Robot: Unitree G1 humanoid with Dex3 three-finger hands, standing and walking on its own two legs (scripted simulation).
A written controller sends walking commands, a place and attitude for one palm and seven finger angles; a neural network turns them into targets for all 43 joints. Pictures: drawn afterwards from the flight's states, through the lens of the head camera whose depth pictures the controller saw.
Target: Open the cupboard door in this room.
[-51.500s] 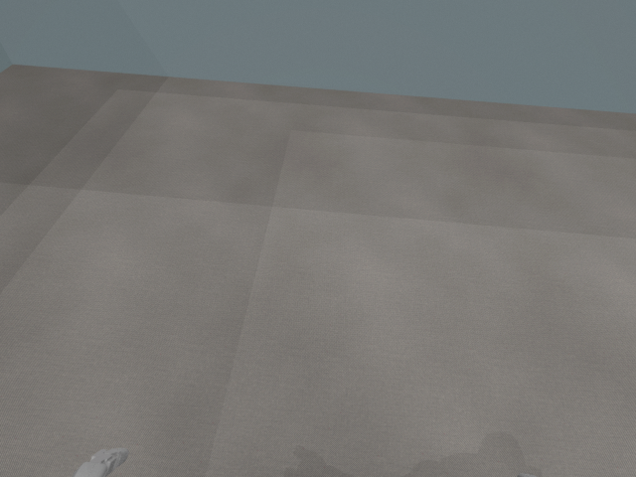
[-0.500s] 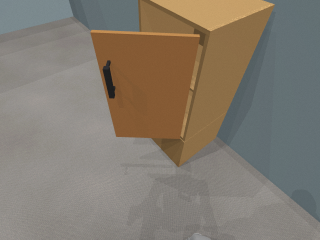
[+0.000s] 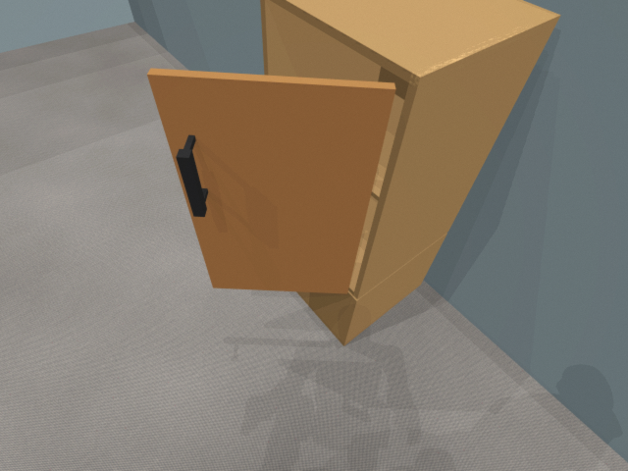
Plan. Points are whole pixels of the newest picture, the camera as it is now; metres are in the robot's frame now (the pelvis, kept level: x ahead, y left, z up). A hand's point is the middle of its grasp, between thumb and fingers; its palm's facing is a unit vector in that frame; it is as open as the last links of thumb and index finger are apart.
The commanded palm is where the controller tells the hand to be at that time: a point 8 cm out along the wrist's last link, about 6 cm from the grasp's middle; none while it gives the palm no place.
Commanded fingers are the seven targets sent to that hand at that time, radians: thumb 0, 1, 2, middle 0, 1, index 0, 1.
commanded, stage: come to a stop and stand still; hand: left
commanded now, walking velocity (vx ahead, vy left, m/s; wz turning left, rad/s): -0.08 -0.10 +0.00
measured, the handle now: (195, 177) +0.55 +0.25 +0.01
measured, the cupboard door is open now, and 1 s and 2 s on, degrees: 50 50 50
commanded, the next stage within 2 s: look again from close up in 1.42 s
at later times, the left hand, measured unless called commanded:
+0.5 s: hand out of the picture +0.00 +0.16 -0.17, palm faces +0.02 -0.98 -0.18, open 7.3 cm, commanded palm none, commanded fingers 0.00 0.90 0.90 -0.20 -0.30 -0.20 -0.30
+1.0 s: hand out of the picture -0.16 +0.19 -0.19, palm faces +0.04 -0.99 -0.16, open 7.4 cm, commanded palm none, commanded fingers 0.00 0.90 0.90 -0.20 -0.30 -0.20 -0.30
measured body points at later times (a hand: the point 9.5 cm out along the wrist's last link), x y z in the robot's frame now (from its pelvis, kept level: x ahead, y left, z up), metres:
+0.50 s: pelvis -0.05 -0.02 +0.00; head -0.07 +0.01 +0.45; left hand +0.00 +0.21 -0.16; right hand +0.01 -0.26 -0.13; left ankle +0.01 +0.08 -0.73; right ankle -0.04 -0.12 -0.73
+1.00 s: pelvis -0.12 +0.02 +0.00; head -0.14 +0.05 +0.45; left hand -0.16 +0.24 -0.17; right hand -0.11 -0.21 -0.14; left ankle -0.10 +0.11 -0.73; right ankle -0.09 -0.11 -0.73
